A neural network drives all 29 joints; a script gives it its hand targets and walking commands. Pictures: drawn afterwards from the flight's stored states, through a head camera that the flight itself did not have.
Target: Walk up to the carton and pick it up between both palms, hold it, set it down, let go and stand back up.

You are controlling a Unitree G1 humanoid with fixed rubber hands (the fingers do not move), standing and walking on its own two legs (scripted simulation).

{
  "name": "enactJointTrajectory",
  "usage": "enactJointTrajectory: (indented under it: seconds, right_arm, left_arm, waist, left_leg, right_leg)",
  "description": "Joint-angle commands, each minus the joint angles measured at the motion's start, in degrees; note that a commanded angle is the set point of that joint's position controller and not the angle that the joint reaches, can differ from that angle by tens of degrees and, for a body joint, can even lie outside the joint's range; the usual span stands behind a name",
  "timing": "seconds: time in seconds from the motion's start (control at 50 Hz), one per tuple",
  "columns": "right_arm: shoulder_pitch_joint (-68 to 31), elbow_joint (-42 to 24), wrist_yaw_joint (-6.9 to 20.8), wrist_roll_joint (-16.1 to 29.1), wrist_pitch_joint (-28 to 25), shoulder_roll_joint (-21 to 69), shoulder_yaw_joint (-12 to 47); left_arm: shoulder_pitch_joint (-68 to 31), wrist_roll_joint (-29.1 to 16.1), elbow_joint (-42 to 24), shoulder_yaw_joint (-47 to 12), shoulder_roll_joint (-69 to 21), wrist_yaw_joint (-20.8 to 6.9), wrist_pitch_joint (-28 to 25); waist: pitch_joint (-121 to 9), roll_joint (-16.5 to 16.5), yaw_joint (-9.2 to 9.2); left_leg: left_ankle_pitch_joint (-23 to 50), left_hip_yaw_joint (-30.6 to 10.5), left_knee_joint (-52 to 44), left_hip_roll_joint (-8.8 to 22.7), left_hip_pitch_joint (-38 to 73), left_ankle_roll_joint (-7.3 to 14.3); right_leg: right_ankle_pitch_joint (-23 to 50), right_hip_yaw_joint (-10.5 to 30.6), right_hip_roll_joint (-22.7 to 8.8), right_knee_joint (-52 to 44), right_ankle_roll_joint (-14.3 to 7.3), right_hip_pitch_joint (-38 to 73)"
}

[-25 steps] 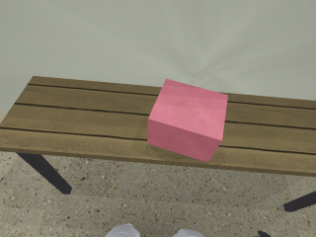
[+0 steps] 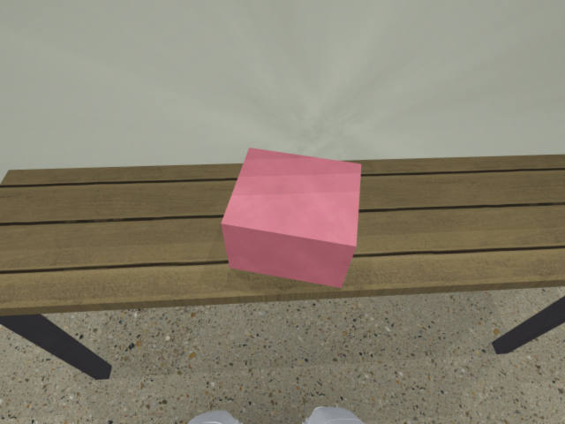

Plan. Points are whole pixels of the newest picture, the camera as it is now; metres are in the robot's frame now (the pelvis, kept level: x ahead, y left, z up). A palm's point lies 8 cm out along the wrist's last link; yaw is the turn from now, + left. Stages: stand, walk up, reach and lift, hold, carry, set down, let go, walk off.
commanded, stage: walk up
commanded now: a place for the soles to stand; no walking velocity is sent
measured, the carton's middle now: (294, 216) +0.46 -0.03 -0.04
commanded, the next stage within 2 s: none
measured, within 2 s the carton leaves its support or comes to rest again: neither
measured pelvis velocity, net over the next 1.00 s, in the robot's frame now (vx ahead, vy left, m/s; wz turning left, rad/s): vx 0.02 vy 0.02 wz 0.01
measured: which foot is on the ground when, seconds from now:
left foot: up 0.00-0.32, down 0.34-1.00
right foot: down 0.00-1.00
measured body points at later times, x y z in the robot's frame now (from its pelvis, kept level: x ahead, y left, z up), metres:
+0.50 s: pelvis +0.02 +0.03 +0.00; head +0.04 +0.05 +0.45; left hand +0.09 +0.32 -0.13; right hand +0.10 -0.28 -0.10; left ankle +0.03 +0.12 -0.71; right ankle +0.02 -0.11 -0.70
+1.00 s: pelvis +0.02 +0.02 +0.00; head +0.04 +0.02 +0.45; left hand +0.11 +0.32 -0.12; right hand +0.11 -0.28 -0.12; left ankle +0.03 +0.12 -0.71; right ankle +0.04 -0.10 -0.71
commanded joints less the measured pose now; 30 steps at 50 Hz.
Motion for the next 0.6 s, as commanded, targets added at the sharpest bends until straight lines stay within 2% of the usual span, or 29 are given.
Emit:
enactJointTrajectory:
  seconds: [0.0,0.04,0.06,0.16,0.22,0.24,0.26,0.28,0.3,0.32,0.34,0.36,0.4,0.44,0.48,0.5,0.52,0.54,0.56,0.58]
  right_arm:
    - [-3.96,-2.56,-0.27,1.47,-0.30,-14.20,-4.85]
    - [-1.43,-1.42,-0.01,1.44,-0.68,-12.79,-4.74]
    - [-0.45,-0.81,0.00,1.20,-0.61,-12.89,-4.77]
    - [-0.23,-0.35,-0.65,0.77,-0.37,-13.08,-4.91]
    - [0.32,-0.16,-0.78,0.61,-1.19,-12.79,-4.66]
    - [1.06,0.13,-0.78,0.54,-1.67,-12.46,-4.54]
    - [2.82,0.82,-0.77,0.43,-2.30,-12.32,-4.53]
    - [4.79,1.72,-0.92,0.05,-3.07,-12.94,-4.79]
    - [6.58,2.17,-1.26,-0.89,-3.82,-15.87,-5.49]
    - [4.49,1.37,-1.34,-1.16,-4.33,-18.23,-5.62]
    - [3.34,1.13,-1.15,-0.84,-4.28,-18.56,-5.40]
    - [3.54,1.10,-0.97,-0.88,-4.13,-19.51,-5.76]
    - [1.64,0.03,-0.99,-0.87,-4.09,-18.44,-5.49]
    - [0.66,-0.65,-1.16,-0.56,-4.21,-16.99,-4.94]
    - [-0.08,-0.91,-0.96,-0.38,-3.83,-16.71,-5.08]
    - [-1.32,-1.26,-0.87,-0.12,-3.60,-16.43,-5.01]
    - [-3.15,-1.77,-0.76,0.27,-3.38,-15.79,-4.73]
    - [-4.50,-2.35,-0.76,0.83,-3.22,-14.36,-4.29]
    - [-5.28,-3.09,-0.85,1.31,-3.07,-13.11,-4.10]
    - [-5.40,-3.52,-0.86,1.55,-2.75,-11.46,-3.86]
  left_arm:
    - [2.27,2.05,-1.60,7.04,19.10,2.56,-2.36]
    - [-0.42,1.49,-2.42,6.21,15.76,2.66,-2.53]
    - [-0.69,1.33,-2.55,6.13,15.64,2.59,-2.50]
    - [-0.73,1.42,-3.11,6.54,16.30,2.36,-2.15]
    - [-2.17,1.47,-3.49,6.25,16.36,2.01,-1.95]
    - [-3.57,1.36,-3.77,5.98,16.26,1.81,-1.76]
    - [-5.80,1.09,-4.20,5.49,15.73,1.67,-1.44]
    - [-7.63,0.78,-4.50,4.63,13.76,1.57,-1.14]
    - [-7.81,0.15,-5.01,3.66,11.20,1.49,-0.98]
    - [-6.98,-0.16,-4.63,3.16,9.88,1.44,-0.44]
    - [-7.07,-0.12,-3.58,3.83,12.20,1.60,0.31]
    - [-6.87,0.18,-3.69,4.35,13.83,1.57,0.27]
    - [-5.83,0.61,-2.80,4.50,13.85,1.11,-0.21]
    - [-4.84,0.23,-2.00,4.48,13.37,0.85,-0.54]
    - [-3.28,-0.07,-1.31,4.38,12.90,1.10,-1.19]
    - [-2.56,0.02,-0.73,4.36,12.75,1.20,-1.49]
    - [-1.59,0.13,-0.04,4.38,12.88,1.31,-1.90]
    - [-0.94,0.41,0.41,4.75,13.97,1.54,-2.28]
    - [0.43,0.83,0.54,5.36,15.86,1.81,-2.58]
    - [1.18,1.29,0.42,5.80,17.66,2.05,-3.00]
  waist:
    - [-2.84,-4.90,3.12]
    - [-5.69,-6.75,1.36]
    - [-6.76,-7.77,1.37]
    - [-8.22,-8.70,1.93]
    - [-8.45,-9.45,1.44]
    - [-8.48,-9.02,0.57]
    - [-8.62,-7.56,-1.02]
    - [-9.45,-4.68,-2.47]
    - [-11.53,2.71,-3.08]
    - [-10.13,6.30,-1.33]
    - [-8.56,5.21,-0.93]
    - [-7.48,6.32,-0.80]
    - [-5.25,9.09,-0.44]
    - [-5.43,10.58,0.10]
    - [-7.18,11.46,0.92]
    - [-8.10,10.67,1.65]
    - [-9.24,8.98,2.62]
    - [-11.13,6.50,3.08]
    - [-12.37,2.78,3.55]
    - [-12.67,0.19,3.49]
  left_leg:
    - [-10.08,-11.34,10.84,0.38,-16.21,-1.43]
    - [-8.18,-10.76,7.95,1.91,-14.68,-1.45]
    - [-7.86,-10.28,6.75,2.25,-14.37,-1.39]
    - [-5.26,-9.55,5.36,1.94,-12.84,-1.41]
    - [-5.33,-8.82,0.28,2.19,-7.99,-0.89]
    - [-3.56,-8.15,-3.72,1.99,-4.50,-0.63]
    - [1.37,-7.38,-10.37,1.71,1.16,-0.35]
    - [8.27,-10.49,-16.04,3.10,7.72,0.21]
    - [14.81,-23.11,-19.90,10.70,13.93,3.43]
    - [14.99,-34.85,-22.97,17.82,14.01,7.51]
    - [10.26,-36.73,-22.68,20.31,11.06,11.31]
    - [10.97,-36.98,-21.51,20.36,8.99,12.50]
    - [13.41,-32.50,-20.86,18.96,7.82,11.39]
    - [22.44,-29.10,-18.44,17.54,8.59,10.03]
    - [28.81,-24.75,-15.31,15.67,9.45,8.80]
    - [30.12,-21.88,-13.32,14.46,8.02,7.69]
    - [30.51,-18.68,-10.86,12.75,4.66,6.00]
    - [29.91,-15.13,-7.64,10.40,0.27,3.90]
    - [27.61,-11.57,-1.71,7.32,-4.04,1.77]
    - [20.07,-9.26,3.72,3.65,-7.33,-0.66]
  right_leg:
    - [3.66,33.74,-18.18,-26.65,-7.41,9.27]
    - [12.20,25.36,-15.49,-24.13,-4.83,12.36]
    - [13.85,23.67,-15.19,-23.24,-4.64,13.31]
    - [16.57,21.39,-15.74,-21.11,-5.58,13.33]
    - [17.62,19.32,-16.10,-18.82,-7.52,9.40]
    - [17.11,17.64,-15.52,-17.29,-7.98,6.78]
    - [17.03,14.70,-14.10,-14.61,-7.01,2.92]
    - [18.10,11.66,-11.95,-10.36,-4.48,-1.85]
    - [17.11,6.86,-7.02,-0.84,-0.83,-8.30]
    - [2.79,1.56,-1.03,4.10,2.17,-12.11]
    - [-11.89,0.31,-0.77,6.59,1.93,-11.58]
    - [-15.43,1.82,-1.11,8.04,1.03,-11.10]
    - [-14.77,1.69,-1.91,7.24,0.66,-11.53]
    - [-12.10,1.44,-2.31,3.75,0.81,-10.04]
    - [-6.89,-0.54,-1.96,-3.19,1.11,-6.05]
    - [-1.47,-1.00,-2.01,-7.89,1.24,-2.18]
    - [9.21,-0.04,-2.81,-12.30,1.16,3.56]
    - [19.74,3.36,-4.39,-12.61,0.09,9.85]
    - [27.33,9.81,-7.76,-12.95,-2.24,13.88]
    - [28.04,19.28,-13.22,-15.92,-6.13,14.44]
